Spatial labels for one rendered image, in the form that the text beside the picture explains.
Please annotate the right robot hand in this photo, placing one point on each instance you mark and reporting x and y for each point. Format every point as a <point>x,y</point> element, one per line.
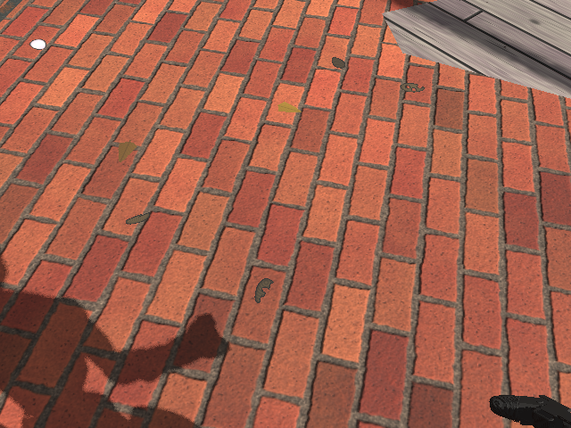
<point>542,412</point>

